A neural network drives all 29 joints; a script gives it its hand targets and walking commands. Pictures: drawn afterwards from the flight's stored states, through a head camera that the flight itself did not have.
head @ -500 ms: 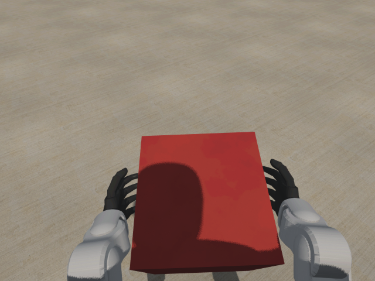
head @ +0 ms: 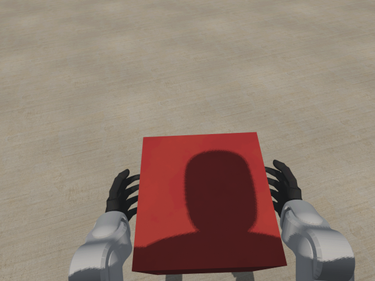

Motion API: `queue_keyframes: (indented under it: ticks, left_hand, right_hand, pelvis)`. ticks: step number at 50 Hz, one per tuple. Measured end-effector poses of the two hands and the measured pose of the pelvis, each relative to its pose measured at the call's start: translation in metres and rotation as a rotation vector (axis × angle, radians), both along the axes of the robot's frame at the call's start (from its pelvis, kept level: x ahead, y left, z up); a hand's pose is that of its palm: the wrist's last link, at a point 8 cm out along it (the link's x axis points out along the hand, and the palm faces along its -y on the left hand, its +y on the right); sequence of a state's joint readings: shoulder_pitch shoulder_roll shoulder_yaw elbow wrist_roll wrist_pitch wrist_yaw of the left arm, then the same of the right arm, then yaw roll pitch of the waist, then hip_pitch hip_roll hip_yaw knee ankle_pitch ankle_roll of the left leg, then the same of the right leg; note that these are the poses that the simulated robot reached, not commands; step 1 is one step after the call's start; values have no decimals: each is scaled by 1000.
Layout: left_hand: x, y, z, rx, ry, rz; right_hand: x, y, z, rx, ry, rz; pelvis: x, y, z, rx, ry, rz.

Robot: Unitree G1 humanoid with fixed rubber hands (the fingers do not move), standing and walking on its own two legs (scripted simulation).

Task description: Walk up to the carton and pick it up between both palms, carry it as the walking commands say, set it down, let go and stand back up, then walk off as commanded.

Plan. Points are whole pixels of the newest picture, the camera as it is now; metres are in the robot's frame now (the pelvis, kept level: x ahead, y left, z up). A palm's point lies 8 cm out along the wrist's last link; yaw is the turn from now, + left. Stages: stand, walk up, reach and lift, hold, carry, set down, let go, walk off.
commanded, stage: carry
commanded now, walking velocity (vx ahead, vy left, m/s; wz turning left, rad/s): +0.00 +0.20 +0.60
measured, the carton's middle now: (202, 210) +0.26 -0.02 +0.03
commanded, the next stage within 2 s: none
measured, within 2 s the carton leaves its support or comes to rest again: neither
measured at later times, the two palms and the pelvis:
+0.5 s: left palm out of the picture +0.19 +0.37 +0.10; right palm (152, 230) +0.22 +0.08 +0.07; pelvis -0.03 +0.21 +0.00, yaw +7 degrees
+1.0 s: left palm out of the picture +0.11 +0.49 +0.09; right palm out of the picture +0.14 +0.19 +0.09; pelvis -0.11 +0.31 +0.00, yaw +6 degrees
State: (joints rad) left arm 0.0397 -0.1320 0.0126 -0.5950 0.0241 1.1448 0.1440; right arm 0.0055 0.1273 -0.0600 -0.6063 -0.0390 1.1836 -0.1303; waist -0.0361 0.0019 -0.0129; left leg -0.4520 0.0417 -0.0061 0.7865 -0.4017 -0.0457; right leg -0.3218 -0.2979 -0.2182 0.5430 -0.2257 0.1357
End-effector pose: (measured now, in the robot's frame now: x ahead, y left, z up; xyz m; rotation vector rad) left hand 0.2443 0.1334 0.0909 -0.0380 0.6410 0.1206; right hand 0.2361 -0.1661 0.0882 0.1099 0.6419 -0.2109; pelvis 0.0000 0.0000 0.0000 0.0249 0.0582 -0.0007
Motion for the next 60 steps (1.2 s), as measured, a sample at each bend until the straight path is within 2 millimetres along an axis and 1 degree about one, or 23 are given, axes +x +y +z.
queue_keyframes:
  ticks: [2, 4, 6, 8, 10, 12, 16, 20, 24, 27, 29, 31, 33, 38, 42, 46, 51, 56, 60]
  left_hand:
    - [0, 32, -6, -6, -20, 16]
    - [-3, 68, -15, -23, -14, 54]
    - [-12, 100, -24, -39, 29, 102]
    - [-23, 128, -31, -54, 67, 149]
    - [-34, 150, -34, -58, 85, 184]
    - [-42, 169, -33, -50, 86, 208]
    - [-49, 199, -22, -27, 58, 218]
    - [-50, 218, -11, -1, 35, 184]
    - [-54, 234, 3, 45, 41, 147]
    - [-66, 253, 9, 30, 43, 159]
    - [-74, 265, 11, 0, 24, 164]
    - [-79, 277, 11, -20, -5, 162]
    - [-82, 291, 7, -32, -27, 156]
    - [-102, 325, -4, -58, 35, 176]
    - [-117, 343, -5, -67, 44, 190]
    - [-128, 353, -3, -56, 37, 187]
    - [-138, 357, 4, -27, 36, 164]
    - [-148, 357, 7, -17, 36, 145]
    - [-158, 357, 8, -17, 37, 146]
  right_hand:
    - [6, 32, -2, -9, -20, 18]
    - [11, 68, -9, -28, -11, 58]
    - [13, 100, -19, -42, 33, 106]
    - [14, 129, -25, -53, 69, 151]
    - [14, 153, -27, -53, 87, 184]
    - [13, 173, -29, -41, 89, 204]
    - [6, 202, -28, -16, 62, 212]
    - [-5, 220, -24, 7, 39, 180]
    - [-17, 236, -20, 53, 44, 144]
    - [-26, 255, -8, 31, 48, 159]
    - [-30, 267, 3, 2, 28, 165]
    - [-34, 279, 11, -19, -1, 164]
    - [-37, 293, 14, -35, -23, 160]
    - [-54, 328, 7, -62, 40, 181]
    - [-67, 346, 6, -69, 49, 194]
    - [-79, 355, 4, -56, 42, 190]
    - [-96, 359, 2, -28, 42, 167]
    - [-111, 358, 4, -21, 41, 149]
    - [-118, 359, 8, -20, 42, 150]
  pelvis:
    - [2, 28, -9, 6, -4, 33]
    - [3, 53, -17, 26, -13, 50]
    - [3, 73, -17, 4, -10, 65]
    - [1, 89, -15, -12, -7, 72]
    - [-3, 105, -13, -17, -8, 81]
    - [-6, 120, -12, -16, -9, 91]
    - [-12, 149, -10, -7, -7, 101]
    - [-20, 176, -8, -7, -7, 105]
    - [-31, 202, 0, -24, -19, 122]
    - [-39, 217, 8, -23, -33, 113]
    - [-43, 226, 9, -22, -32, 112]
    - [-47, 237, 6, -26, -33, 120]
    - [-52, 251, -1, -29, -37, 132]
    - [-67, 280, 2, -34, -43, 124]
    - [-82, 294, 3, -41, -40, 122]
    - [-95, 305, 2, -36, -26, 116]
    - [-109, 316, 5, -39, -31, 111]
    - [-120, 320, 7, -41, -32, 112]
    - [-127, 320, 9, -48, -37, 116]
